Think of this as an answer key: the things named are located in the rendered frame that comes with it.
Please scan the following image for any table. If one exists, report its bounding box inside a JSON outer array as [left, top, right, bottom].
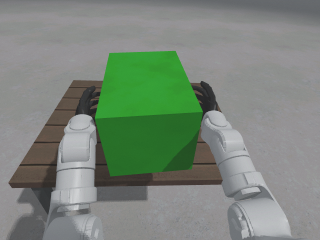
[[8, 80, 223, 215]]

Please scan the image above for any robot left upper arm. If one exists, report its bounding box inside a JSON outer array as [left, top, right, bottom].
[[43, 213, 104, 240]]

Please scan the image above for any right robot forearm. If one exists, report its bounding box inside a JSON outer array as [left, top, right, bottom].
[[200, 110, 291, 234]]

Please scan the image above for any left robot hand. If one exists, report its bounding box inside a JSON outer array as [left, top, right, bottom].
[[75, 86, 101, 122]]

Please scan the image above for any robot right upper arm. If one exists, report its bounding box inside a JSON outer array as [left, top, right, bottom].
[[227, 197, 311, 240]]

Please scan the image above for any left robot forearm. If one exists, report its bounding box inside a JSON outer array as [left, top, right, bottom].
[[42, 114, 97, 240]]

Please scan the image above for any carton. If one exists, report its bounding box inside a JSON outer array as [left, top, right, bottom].
[[95, 51, 203, 177]]

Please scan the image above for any right robot hand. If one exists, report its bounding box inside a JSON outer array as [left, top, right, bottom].
[[192, 81, 218, 121]]

